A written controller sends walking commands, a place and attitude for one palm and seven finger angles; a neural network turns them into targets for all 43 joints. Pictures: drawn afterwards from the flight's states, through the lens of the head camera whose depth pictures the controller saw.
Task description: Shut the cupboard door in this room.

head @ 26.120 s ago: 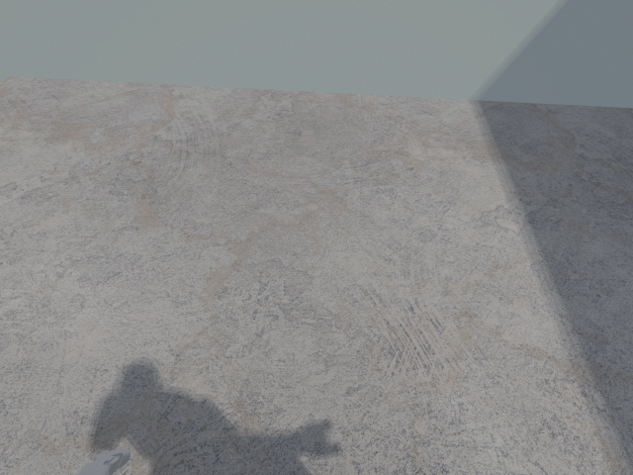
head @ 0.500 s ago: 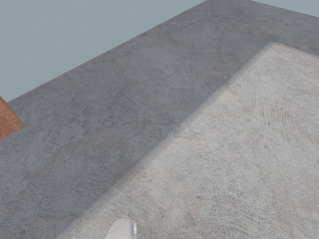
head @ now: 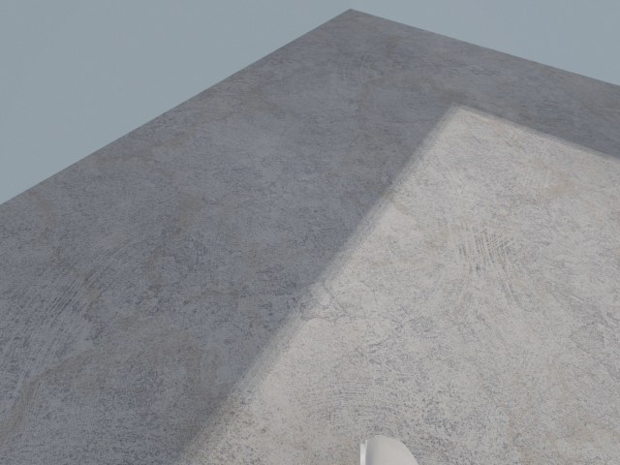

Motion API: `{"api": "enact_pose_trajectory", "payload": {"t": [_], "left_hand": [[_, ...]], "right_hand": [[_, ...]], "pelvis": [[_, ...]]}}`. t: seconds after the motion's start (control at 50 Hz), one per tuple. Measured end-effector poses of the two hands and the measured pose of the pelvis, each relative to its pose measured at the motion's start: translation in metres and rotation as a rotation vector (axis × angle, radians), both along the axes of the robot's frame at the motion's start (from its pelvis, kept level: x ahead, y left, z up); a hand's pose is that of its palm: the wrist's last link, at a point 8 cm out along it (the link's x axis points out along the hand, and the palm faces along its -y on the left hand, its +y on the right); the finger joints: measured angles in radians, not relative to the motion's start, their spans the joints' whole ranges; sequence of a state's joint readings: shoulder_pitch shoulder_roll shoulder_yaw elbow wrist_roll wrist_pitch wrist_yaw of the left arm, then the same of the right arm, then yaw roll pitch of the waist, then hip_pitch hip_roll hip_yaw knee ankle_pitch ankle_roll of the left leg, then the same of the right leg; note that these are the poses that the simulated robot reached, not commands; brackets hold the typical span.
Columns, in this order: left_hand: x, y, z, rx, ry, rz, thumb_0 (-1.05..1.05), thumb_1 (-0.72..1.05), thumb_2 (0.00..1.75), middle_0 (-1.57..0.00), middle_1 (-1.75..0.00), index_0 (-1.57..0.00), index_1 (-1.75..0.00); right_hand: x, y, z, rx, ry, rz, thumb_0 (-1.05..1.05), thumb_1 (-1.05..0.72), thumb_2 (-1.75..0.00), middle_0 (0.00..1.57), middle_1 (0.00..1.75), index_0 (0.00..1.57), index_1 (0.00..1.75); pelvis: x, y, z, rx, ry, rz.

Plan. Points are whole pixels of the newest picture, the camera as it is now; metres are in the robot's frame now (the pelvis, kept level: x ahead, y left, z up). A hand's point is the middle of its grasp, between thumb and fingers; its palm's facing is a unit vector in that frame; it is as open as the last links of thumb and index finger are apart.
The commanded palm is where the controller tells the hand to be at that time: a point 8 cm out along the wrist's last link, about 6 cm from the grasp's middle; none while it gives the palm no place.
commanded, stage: walk around to get in front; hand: left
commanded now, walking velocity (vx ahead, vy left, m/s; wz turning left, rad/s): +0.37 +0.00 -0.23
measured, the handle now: out of the picture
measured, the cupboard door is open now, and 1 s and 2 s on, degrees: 81 81 81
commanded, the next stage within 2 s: none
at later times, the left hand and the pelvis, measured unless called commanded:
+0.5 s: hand (270, 353) +0.32 +0.09 -0.16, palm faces -0.03 -0.98 -0.22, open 7.1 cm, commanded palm none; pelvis +0.20 -0.09 -0.01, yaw -5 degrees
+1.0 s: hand (256, 365) +0.31 +0.11 -0.19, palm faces +0.03 -0.99 -0.11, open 7.4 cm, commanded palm none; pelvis +0.40 -0.04 -0.01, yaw -4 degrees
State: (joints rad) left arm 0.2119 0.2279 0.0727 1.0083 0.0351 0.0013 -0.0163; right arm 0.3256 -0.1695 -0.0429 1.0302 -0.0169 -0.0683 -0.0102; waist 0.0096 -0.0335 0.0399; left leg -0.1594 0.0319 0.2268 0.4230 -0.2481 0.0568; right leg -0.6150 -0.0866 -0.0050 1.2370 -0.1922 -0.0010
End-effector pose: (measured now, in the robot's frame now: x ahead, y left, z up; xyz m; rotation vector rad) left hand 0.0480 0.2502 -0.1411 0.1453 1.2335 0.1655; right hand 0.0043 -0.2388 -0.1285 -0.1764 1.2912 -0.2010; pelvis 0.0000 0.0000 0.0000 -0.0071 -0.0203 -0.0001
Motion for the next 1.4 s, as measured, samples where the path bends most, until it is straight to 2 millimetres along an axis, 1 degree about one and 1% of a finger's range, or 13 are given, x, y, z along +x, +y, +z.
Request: {"api": "enact_pose_trajectory", "payload": {"t": [0.08, 0.18, 0.26, 0.34, 0.44, 0.56, 0.66, 0.84, 0.94, 1.02, 1.18, 1.28, 1.4], "left_hand": [[0.07, -0.007, 0.007, 0.001, -0.063, -0.061, 0.0, 0.91, 0.9, -0.19, -0.3, -0.19, -0.3], [0.147, -0.039, 0.008, -0.02, -0.085, -0.159, 0.0, 0.91, 0.9, -0.19, -0.3, -0.19, -0.3], [0.209, -0.078, 0.003, -0.039, -0.101, -0.242, 0.0, 0.91, 0.9, -0.19, -0.3, -0.19, -0.3], [0.262, -0.117, -0.007, -0.047, -0.156, -0.279, 0.0, 0.91, 0.9, -0.2, -0.3, -0.19, -0.3], [0.262, -0.133, -0.002, -0.047, -0.13, -0.193, 0.0, 0.91, 0.9, -0.2, -0.3, -0.2, -0.3], [0.26, -0.102, 0.018, 0.064, -0.093, -0.106, -0.06, 0.96, 0.9, -0.2, -0.3, -0.2, -0.3], [0.24, -0.097, 0.013, 0.06, 0.028, -0.063, -0.03, 0.94, 0.9, -0.2, -0.3, -0.19, -0.3], [0.21, -0.111, -0.008, -0.06, 0.279, 0.055, 0.0, 0.91, 0.9, -0.2, -0.3, -0.19, -0.3], [0.222, -0.104, -0.02, -0.114, 0.407, 0.082, 0.0, 0.91, 0.9, -0.2, -0.3, -0.2, -0.3], [0.281, -0.084, -0.018, -0.097, 0.365, 0.034, 0.0, 0.91, 0.9, -0.2, -0.3, -0.2, -0.3], [0.462, -0.06, -0.004, -0.017, 0.066, -0.071, 0.0, 0.91, 0.9, -0.2, -0.3, -0.19, -0.3], [0.562, -0.077, 0.01, 0.002, -0.062, -0.141, 0.0, 0.91, 0.9, -0.19, -0.3, -0.19, -0.3], [0.664, -0.127, 0.012, 0.02, -0.129, -0.262, 0.0, 0.91, 0.9, -0.19, -0.3, -0.19, -0.3]], "right_hand": [[-0.03, 0.005, -0.002, 0.019, 0.119, -0.093, 0.01, -0.92, -0.9, 0.2, 0.3, 0.2, 0.3], [-0.05, 0.018, -0.003, 0.07, 0.241, -0.19, 0.01, -0.91, -0.9, 0.2, 0.3, 0.2, 0.29], [-0.051, 0.026, -0.007, 0.126, 0.332, -0.261, 0.01, -0.91, -0.9, 0.2, 0.3, 0.2, 0.29], [-0.033, 0.019, -0.019, 0.183, 0.412, -0.302, 0.01, -0.9, -0.9, 0.2, 0.3, 0.2, 0.3], [0.053, -0.02, -0.026, 0.177, 0.31, -0.254, 0.01, -0.9, -0.9, 0.2, 0.3, 0.2, 0.3], [0.198, -0.07, -0.025, 0.114, 0.03, -0.135, 0.01, -0.91, -0.9, 0.2, 0.29, 0.2, 0.29], [0.296, -0.093, -0.011, 0.068, -0.124, -0.068, 0.01, -0.92, -0.9, 0.2, 0.29, 0.19, 0.29], [0.435, -0.073, 0.002, 0.037, -0.167, 0.096, 0.01, -0.91, -0.9, 0.2, 0.29, 0.19, 0.29], [0.493, -0.043, -0.008, 0.025, -0.205, 0.131, 0.01, -0.91, -0.9, 0.2, 0.29, 0.2, 0.29], [0.488, -0.028, -0.01, 0.042, -0.171, 0.055, 0.0, -0.91, -0.9, 0.2, 0.3, 0.2, 0.3], [0.442, -0.044, -0.005, 0.007, 0.013, -0.105, -0.02, -0.95, -0.9, 0.2, 0.3, 0.2, 0.3], [0.419, -0.04, -0.01, 0.06, 0.15, -0.179, 0.0, -0.93, -0.9, 0.2, 0.3, 0.2, 0.3], [0.42, -0.041, -0.026, 0.142, 0.263, -0.278, 0.01, -0.91, -0.9, 0.2, 0.3, 0.2, 0.3]], "pelvis": [[0.031, -0.002, 0.001, 0.012, 0.007, -0.025], [0.072, -0.013, -0.002, 0.019, 0.015, -0.06], [0.108, -0.031, -0.009, 0.025, 0.024, -0.085], [0.147, -0.058, -0.023, 0.023, 0.024, -0.106], [0.181, -0.08, -0.013, 0.033, -0.009, -0.096], [0.22, -0.09, -0.002, 0.022, -0.008, -0.089], [0.256, -0.091, 0.001, 0.006, -0.003, -0.082], [0.329, -0.074, -0.005, -0.017, 0.016, -0.05], [0.377, -0.051, -0.019, -0.015, 0.014, -0.046], [0.407, -0.04, -0.012, -0.01, -0.008, -0.071], [0.465, -0.042, 0.0, 0.015, -0.009, -0.089], [0.503, -0.057, 0.0, 0.027, -0.002, -0.106], [0.556, -0.091, -0.012, 0.038, 0.008, -0.144]]}}
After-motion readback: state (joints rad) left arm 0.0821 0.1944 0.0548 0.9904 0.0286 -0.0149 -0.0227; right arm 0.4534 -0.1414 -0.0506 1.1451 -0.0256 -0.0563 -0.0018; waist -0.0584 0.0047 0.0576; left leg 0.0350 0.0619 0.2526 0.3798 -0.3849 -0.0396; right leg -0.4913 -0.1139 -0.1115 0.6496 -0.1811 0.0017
